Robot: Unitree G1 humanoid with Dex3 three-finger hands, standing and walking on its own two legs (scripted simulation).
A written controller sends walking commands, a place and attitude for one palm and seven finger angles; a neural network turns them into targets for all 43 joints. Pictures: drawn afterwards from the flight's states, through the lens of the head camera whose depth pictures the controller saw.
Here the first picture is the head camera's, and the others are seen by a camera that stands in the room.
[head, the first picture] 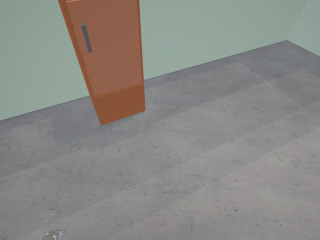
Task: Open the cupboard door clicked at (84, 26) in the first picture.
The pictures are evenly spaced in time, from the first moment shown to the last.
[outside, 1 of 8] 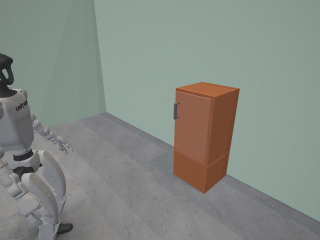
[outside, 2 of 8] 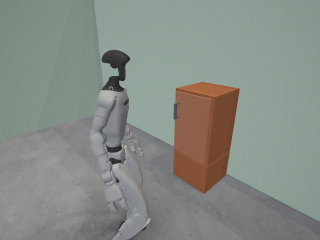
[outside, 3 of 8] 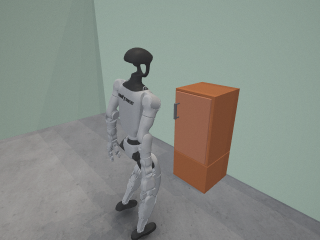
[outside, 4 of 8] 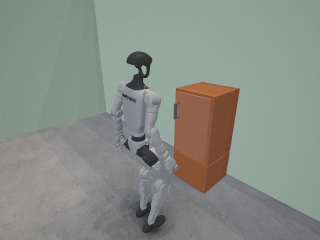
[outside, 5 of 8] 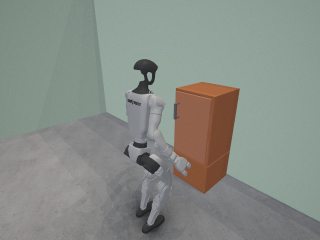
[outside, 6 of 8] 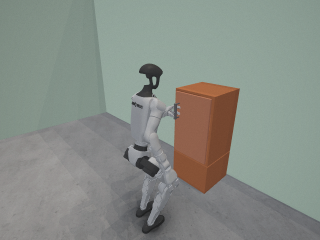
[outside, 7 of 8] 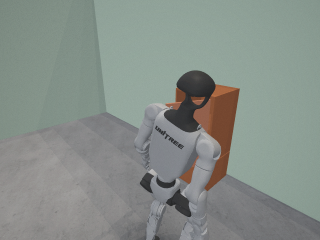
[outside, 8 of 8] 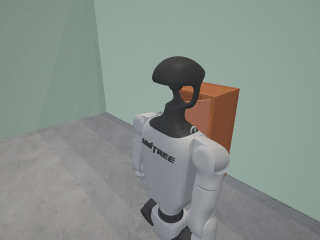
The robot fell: no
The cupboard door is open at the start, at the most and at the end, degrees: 0 64 64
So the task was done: yes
